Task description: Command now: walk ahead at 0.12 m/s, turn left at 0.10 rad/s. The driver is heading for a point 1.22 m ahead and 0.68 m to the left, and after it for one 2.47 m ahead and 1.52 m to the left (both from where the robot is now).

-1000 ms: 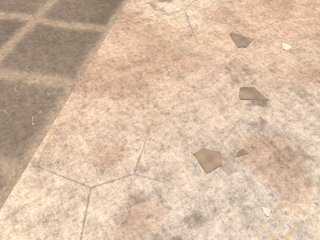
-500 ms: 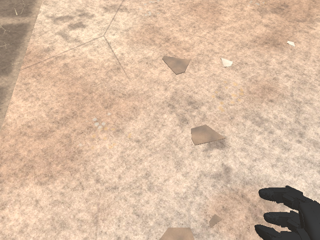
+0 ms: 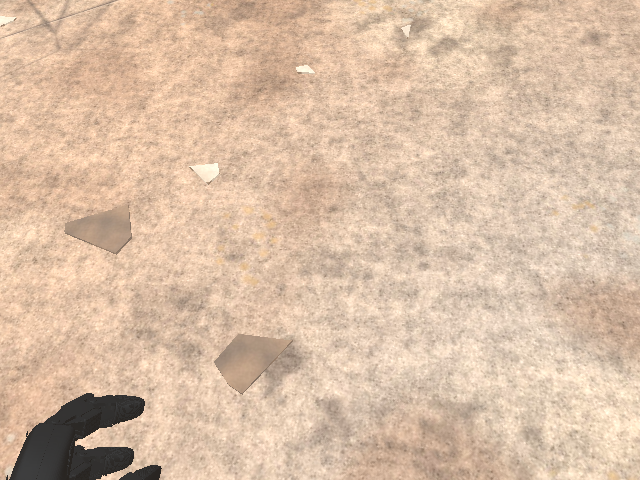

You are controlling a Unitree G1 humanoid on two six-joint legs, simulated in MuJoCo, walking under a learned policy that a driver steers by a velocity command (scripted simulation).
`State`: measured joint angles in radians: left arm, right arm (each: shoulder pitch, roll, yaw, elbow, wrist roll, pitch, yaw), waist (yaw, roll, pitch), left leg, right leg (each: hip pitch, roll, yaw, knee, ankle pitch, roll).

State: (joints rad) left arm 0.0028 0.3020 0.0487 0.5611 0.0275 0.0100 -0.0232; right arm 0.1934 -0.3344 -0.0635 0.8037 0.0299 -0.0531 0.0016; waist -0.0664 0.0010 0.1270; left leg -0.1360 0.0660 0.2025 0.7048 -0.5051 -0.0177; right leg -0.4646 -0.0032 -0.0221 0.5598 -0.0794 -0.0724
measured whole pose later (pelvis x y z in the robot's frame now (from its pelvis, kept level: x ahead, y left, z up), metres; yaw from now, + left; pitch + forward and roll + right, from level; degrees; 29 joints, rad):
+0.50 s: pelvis +0.05 +0.07 +0.01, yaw +22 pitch +2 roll -4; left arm 0.01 0.30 0.10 0.74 0.01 0.03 0.06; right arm 0.27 -0.30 -0.08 0.74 0.00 0.02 -0.01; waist -0.04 -0.02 0.06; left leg -0.34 0.00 -0.02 0.59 -0.28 0.06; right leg -0.57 0.00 0.02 1.10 -0.42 0.04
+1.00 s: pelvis +0.11 +0.06 +0.02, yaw +50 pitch +2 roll -1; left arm 0.09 0.29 0.09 0.73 0.01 -0.01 0.03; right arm 0.15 -0.38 -0.10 0.57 0.02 0.06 -0.02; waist 0.00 0.06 0.04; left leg -0.51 -0.10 -0.17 1.12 -0.49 -0.06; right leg -0.28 0.04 0.04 0.45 -0.21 -0.01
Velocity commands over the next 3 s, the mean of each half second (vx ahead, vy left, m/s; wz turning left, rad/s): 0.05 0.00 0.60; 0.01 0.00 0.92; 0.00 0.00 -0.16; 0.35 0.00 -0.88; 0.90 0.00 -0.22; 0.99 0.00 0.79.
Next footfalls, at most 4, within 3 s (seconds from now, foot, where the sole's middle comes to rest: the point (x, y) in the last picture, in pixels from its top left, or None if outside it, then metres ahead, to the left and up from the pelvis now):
0.36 left None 0.07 0.16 -0.76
0.88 right None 0.24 0.03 -0.76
1.24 left None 0.01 0.19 -0.76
1.60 right None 0.21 0.02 -0.76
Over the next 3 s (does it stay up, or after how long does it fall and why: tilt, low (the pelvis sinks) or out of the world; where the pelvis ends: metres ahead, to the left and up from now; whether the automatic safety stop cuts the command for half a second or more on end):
stays up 0.97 0.32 -0.03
